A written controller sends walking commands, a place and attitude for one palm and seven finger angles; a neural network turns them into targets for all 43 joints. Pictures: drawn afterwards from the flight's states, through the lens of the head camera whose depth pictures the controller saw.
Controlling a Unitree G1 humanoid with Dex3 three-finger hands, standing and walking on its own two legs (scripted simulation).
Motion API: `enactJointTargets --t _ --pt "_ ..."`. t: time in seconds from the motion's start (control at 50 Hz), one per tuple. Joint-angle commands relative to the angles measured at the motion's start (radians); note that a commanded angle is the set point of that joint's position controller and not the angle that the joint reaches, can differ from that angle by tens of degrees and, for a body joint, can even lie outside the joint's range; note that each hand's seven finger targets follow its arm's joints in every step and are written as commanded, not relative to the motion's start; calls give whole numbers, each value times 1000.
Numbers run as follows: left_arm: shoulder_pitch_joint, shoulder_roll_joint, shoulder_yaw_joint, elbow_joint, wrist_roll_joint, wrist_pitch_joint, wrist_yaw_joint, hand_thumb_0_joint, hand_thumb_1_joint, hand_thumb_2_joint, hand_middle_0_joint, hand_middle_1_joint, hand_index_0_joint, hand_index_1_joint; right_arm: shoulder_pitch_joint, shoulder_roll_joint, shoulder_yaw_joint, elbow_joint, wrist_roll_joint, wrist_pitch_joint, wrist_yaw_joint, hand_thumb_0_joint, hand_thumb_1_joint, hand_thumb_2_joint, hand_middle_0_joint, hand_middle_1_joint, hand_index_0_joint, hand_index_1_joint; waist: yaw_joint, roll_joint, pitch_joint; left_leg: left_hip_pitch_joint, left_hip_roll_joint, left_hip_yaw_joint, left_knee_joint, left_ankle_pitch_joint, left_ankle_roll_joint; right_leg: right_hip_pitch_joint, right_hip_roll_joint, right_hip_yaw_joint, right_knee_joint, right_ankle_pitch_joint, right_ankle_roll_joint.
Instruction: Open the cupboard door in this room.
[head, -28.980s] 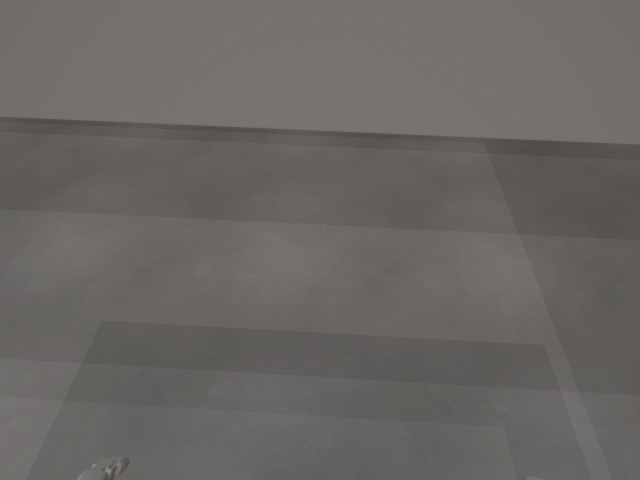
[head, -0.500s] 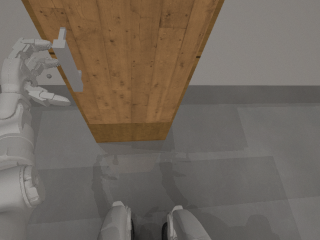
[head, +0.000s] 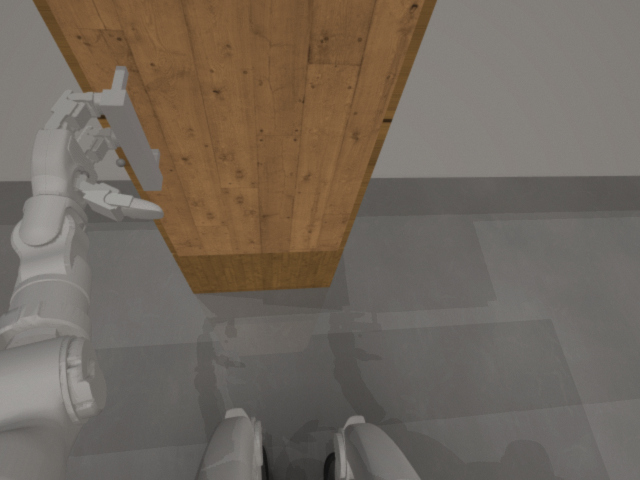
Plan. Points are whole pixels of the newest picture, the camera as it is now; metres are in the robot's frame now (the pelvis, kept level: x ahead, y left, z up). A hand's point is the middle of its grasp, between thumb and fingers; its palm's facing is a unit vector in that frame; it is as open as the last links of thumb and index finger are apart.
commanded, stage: slide the fingers in behind the handle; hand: left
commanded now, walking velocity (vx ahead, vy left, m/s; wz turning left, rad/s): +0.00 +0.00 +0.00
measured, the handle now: (138, 133) +0.53 +0.21 +0.05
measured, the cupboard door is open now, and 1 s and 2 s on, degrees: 0 0 6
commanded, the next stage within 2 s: close the thumb around the handle in 0.76 s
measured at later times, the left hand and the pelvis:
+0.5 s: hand (146, 162) +0.48 +0.19 +0.06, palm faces +0.05 -1.00 +0.00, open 13.9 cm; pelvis +0.00 +0.00 +0.00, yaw +0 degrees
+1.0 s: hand (148, 162) +0.48 +0.19 +0.06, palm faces +0.06 -1.00 -0.02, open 13.6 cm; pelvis +0.00 +0.00 +0.00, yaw +1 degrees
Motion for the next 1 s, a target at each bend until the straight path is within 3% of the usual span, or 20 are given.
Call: enactJointTargets --t 0.0,0.08,0.18,0.22,0.26,0.3,0.32,0.34,0.4,0.44,0.48,0.52,0.56,0.62,0.66,0.7,0.74,0.84,0.88,0.98 --pt "-392 211 13 -220 -28 -66 -3 0 -500 300 -300 -1200 -300 -1200 147 -185 -73 -44 1 -18 -11 0 -900 -900 200 300 200 300 -8 125 -482 529 -11 -93 -119 364 -15 58 19 34 -137 297 -15" --pt "-412 219 14 -193 -22 -51 9 0 -500 300 -300 -1200 -300 -1200 147 -184 -70 -34 2 -17 -12 0 -900 -900 200 300 200 300 -16 97 -434 464 -15 -82 -118 318 -11 69 16 41 -145 285 -8" --pt "-436 228 21 -230 -12 -74 26 0 -500 300 -300 -1200 -300 -1200 146 -181 -71 -38 -2 -23 -12 0 -900 -900 200 300 200 300 -10 125 -478 483 -17 -84 -114 332 -13 76 15 44 -135 290 -11" --pt "-445 175 -21 -251 -10 -86 24 0 -500 300 -300 -1200 -300 -1200 146 -174 -73 -35 -4 -25 -6 0 -900 -900 200 300 200 300 -12 169 -508 544 -14 -90 -112 376 -18 49 17 39 -129 308 -15" --pt "-446 144 -38 -252 -16 -87 32 0 -500 300 -300 -1200 -300 -1200 146 -174 -78 -28 -5 -25 -3 0 -900 -900 200 300 200 300 -20 153 -500 554 -11 -95 -112 362 -19 32 18 34 -136 292 -14" --pt "-425 168 -11 -215 -18 -79 40 0 -500 300 -300 -1200 -300 -1200 155 -182 -77 -21 -6 -23 -4 0 -900 -900 200 300 200 300 -18 128 -467 539 -10 -100 -120 354 -19 32 19 28 -136 283 -16" --pt "-419 155 -25 -211 -11 -74 45 0 -500 300 -300 -1200 -300 -1200 150 -180 -75 -28 -3 -21 -2 0 -900 -900 200 300 200 300 -12 140 -468 537 -12 -100 -126 352 -22 28 18 27 -134 278 -16" --pt "-442 118 -54 -215 -10 -70 51 0 -500 300 -300 -1200 -300 -1200 146 -175 -75 -27 -5 -21 -1 0 -900 -900 200 300 200 300 -25 123 -459 533 -12 -101 -125 339 -20 22 17 25 -138 271 -13" --pt "-419 211 26 -198 0 -73 76 0 -500 300 -300 -1200 -300 -1200 160 -185 -74 -29 -10 -19 -2 0 -900 -900 200 300 200 300 -7 99 -462 497 -17 -96 -125 340 -16 64 19 31 -133 285 -15" --pt "-425 174 -4 -216 5 -82 77 0 -500 300 -300 -1200 -300 -1200 146 -174 -72 -40 -9 -19 0 0 -900 -900 200 300 200 300 -13 92 -474 487 -20 -84 -117 338 -13 75 16 38 -134 298 -9" --pt "-416 206 17 -190 9 -82 75 0 -500 300 -300 -1200 -300 -1200 147 -177 -71 -40 -7 -17 0 0 -900 -900 200 300 200 300 -12 84 -444 448 -21 -76 -117 315 -12 93 17 44 -138 295 -8" --pt "-422 223 26 -208 7 -92 67 0 -500 300 -300 -1200 -300 -1200 146 -179 -70 -45 -7 -16 -3 0 -900 -900 200 300 200 300 -7 99 -470 461 -20 -77 -115 324 -12 95 16 49 -132 304 -9" --pt "-427 157 -22 -195 -1 -87 57 0 -500 300 -300 -1200 -300 -1200 140 -172 -70 -44 -3 -18 -1 0 -900 -900 200 300 200 300 -21 110 -443 477 -18 -81 -119 306 -15 58 17 41 -140 277 -9" --pt "-457 191 -2 -201 -3 -88 55 0 -500 300 -300 -1200 -300 -1200 149 -184 -73 -37 -5 -19 -6 0 -900 -900 200 300 200 300 -21 111 -465 496 -14 -93 -118 319 -16 44 16 37 -131 274 -12" --pt "-450 139 -38 -195 -4 -84 53 0 -500 300 -300 -1200 -300 -1200 149 -177 -73 -33 -5 -21 -3 0 -900 -900 200 300 200 300 -23 132 -464 526 -12 -99 -121 327 -21 17 18 30 -133 264 -14" --pt "-465 161 -20 -202 -6 -89 60 0 -500 300 -300 -1200 -300 -1200 156 -181 -74 -29 -8 -22 -3 0 -900 -900 200 300 200 300 -22 122 -460 525 -13 -103 -121 330 -18 25 19 30 -132 265 -16" --pt "-477 133 -47 -222 2 -91 67 0 -500 300 -300 -1200 -300 -1200 149 -177 -76 -29 -8 -21 -2 0 -900 -900 200 300 200 300 -23 149 -486 551 -12 -105 -120 345 -22 9 16 28 -129 268 -15" --pt "-494 84 -85 -207 10 -92 83 0 -500 300 -300 -1200 -300 -1200 153 -176 -79 -17 -12 -20 2 0 -900 -900 200 300 200 300 -43 125 -467 560 -10 -114 -120 335 -22 -19 17 23 -134 255 -14" --pt "-479 113 -65 -198 16 -94 89 0 -388 348 -308 -1212 -308 -1212 156 -181 -80 -15 -12 -19 2 0 -900 -900 200 300 200 300 -30 126 -461 551 -12 -112 -127 322 -23 -5 16 24 -139 247 -17" --pt "-490 153 -34 -182 10 -90 89 0 -108 468 -328 -1242 -328 -1242 153 -182 -74 -17 -10 -18 -1 0 -900 -900 200 300 200 300 -36 81 -448 485 -19 -97 -121 290 -13 44 17 35 -145 253 -11"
